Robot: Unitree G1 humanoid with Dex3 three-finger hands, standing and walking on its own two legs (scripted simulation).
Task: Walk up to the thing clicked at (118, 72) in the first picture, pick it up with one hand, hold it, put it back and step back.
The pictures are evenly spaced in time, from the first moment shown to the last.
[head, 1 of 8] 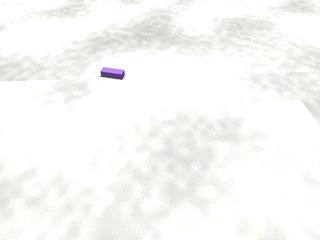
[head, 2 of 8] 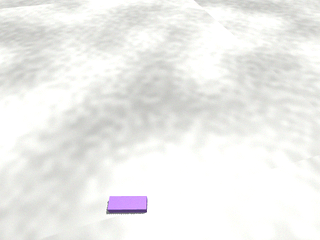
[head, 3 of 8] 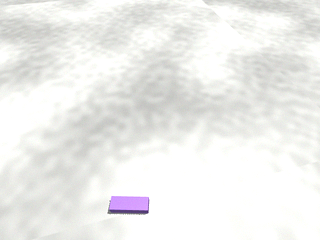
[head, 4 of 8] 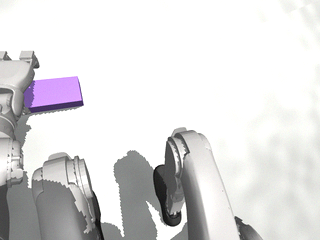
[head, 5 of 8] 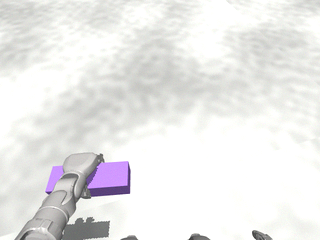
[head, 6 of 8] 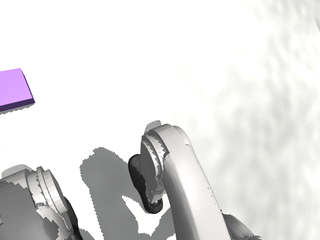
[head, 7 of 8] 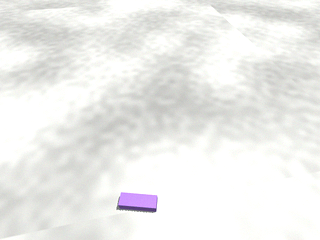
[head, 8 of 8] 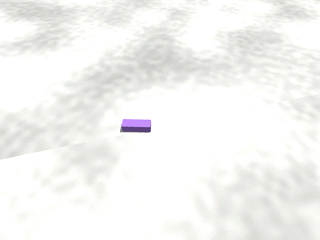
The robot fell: no
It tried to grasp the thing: yes
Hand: left
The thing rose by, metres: 0.66
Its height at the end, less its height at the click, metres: +0.00
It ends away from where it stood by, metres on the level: 0.00
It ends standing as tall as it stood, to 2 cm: yes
